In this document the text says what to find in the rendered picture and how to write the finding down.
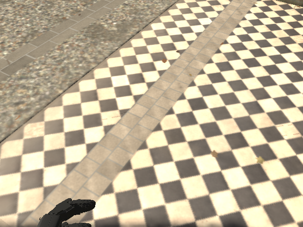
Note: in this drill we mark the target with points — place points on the left robot hand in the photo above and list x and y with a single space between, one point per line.
66 210

